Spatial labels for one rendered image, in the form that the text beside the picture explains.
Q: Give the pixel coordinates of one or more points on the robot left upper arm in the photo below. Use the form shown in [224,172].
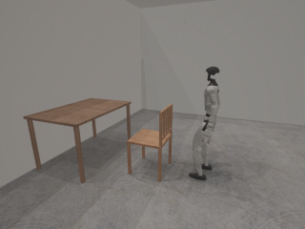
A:
[212,96]

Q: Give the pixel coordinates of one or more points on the left robot foot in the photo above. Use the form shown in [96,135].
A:
[196,175]

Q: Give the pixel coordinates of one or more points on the table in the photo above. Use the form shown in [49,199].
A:
[75,115]

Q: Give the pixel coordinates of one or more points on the left robot hand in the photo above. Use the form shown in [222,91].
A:
[207,133]

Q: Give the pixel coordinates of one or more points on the robot right upper arm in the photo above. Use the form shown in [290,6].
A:
[218,99]

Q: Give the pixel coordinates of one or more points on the humanoid robot head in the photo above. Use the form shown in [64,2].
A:
[212,71]

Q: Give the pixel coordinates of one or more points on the left robot forearm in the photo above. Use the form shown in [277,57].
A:
[213,114]

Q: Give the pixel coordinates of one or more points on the chair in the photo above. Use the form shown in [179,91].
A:
[154,139]

